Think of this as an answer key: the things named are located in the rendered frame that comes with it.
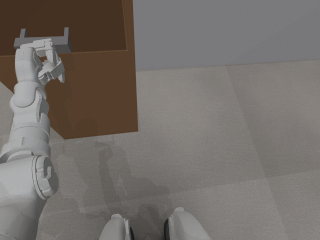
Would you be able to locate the drawer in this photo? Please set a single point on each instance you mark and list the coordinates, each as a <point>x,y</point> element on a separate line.
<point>95,25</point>

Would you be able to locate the left robot hand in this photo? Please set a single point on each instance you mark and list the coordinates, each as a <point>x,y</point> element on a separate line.
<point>29,68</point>

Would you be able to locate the handle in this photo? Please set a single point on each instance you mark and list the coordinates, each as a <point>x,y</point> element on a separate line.
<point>62,43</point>

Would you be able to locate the left robot shin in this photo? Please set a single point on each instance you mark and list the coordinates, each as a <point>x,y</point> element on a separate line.
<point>115,216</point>

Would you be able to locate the left robot upper arm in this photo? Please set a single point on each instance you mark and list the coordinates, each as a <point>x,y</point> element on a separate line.
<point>25,186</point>

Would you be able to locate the left robot forearm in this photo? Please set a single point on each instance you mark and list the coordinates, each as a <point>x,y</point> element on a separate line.
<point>30,131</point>

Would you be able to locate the left robot thigh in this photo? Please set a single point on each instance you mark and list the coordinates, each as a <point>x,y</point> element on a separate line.
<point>116,229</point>

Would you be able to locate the cabinet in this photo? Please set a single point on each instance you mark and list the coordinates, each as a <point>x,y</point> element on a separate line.
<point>99,95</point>

